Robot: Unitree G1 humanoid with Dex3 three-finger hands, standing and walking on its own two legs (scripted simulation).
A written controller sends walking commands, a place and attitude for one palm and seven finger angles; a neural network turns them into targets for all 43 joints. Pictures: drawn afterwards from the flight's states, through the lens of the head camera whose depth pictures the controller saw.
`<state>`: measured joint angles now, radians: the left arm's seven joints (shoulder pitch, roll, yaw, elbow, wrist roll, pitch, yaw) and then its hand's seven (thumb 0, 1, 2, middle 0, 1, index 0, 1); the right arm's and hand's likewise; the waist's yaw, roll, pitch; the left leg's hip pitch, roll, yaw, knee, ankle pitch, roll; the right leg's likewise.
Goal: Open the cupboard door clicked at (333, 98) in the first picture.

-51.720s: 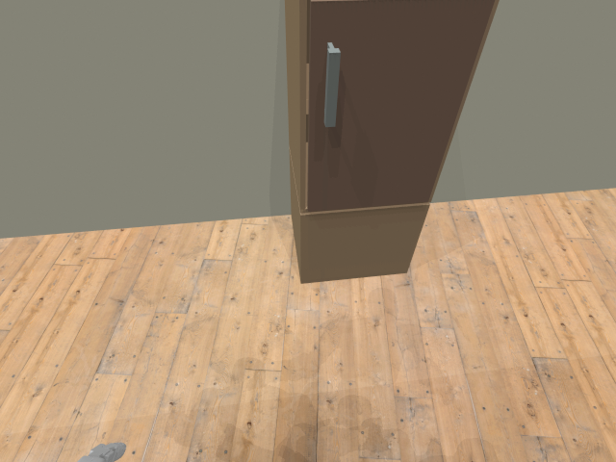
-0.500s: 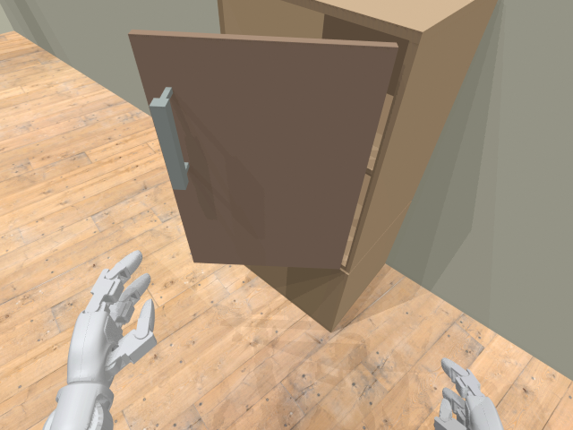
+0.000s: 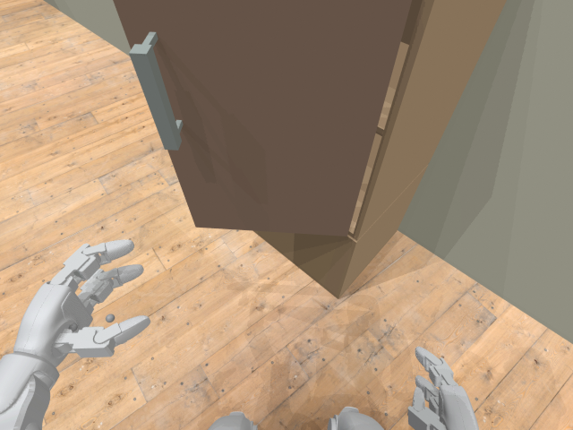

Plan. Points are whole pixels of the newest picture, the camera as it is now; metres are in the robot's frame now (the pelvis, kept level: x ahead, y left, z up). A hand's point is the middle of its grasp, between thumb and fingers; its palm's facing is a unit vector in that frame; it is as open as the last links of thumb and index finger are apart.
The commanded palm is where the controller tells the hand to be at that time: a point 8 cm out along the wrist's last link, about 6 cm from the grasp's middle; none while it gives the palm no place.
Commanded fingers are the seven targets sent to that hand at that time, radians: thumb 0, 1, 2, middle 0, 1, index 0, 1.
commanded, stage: raise the hand with hooked fingers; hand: left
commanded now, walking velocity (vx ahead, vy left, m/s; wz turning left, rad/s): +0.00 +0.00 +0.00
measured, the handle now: (162, 95) +0.58 +0.23 +0.13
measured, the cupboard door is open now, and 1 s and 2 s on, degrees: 38 38 38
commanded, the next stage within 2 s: move the hooked fingers beside the handle in 1.32 s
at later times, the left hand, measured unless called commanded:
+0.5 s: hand (35, 264) +0.28 +0.30 +0.13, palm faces +0.05 -1.00 -0.05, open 13.5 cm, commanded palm +0.25 +0.33 +0.13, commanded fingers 0.00 -0.50 0.30 -0.30 -1.20 -0.30 -1.20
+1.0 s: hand (33, 218) +0.32 +0.30 +0.15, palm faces -0.01 -1.00 -0.05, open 14.0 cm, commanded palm +0.28 +0.35 +0.16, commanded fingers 0.00 -0.50 0.30 -0.30 -1.20 -0.30 -1.20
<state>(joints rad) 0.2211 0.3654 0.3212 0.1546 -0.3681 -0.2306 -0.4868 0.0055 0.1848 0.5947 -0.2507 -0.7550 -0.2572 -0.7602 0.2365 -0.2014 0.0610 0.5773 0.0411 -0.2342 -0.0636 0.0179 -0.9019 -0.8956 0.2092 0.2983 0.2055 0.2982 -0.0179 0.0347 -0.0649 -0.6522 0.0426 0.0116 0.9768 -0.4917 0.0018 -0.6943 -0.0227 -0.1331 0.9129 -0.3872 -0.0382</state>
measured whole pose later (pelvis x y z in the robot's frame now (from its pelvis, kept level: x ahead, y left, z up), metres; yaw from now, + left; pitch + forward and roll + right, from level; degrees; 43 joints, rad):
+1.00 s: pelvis +0.02 +0.03 +0.04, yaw -1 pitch +3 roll -1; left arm -0.11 0.46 0.44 0.35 -0.33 -0.06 -0.52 -0.01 -0.50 0.30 -0.30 -1.20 -0.30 -1.20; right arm 0.29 -0.28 0.06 0.59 0.05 -0.22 -0.10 0.02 -0.90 -0.90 0.21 0.30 0.20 0.30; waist 0.01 0.03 -0.03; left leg -0.34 0.00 0.05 0.66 -0.38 0.04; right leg -0.39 -0.04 -0.09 0.60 -0.27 0.01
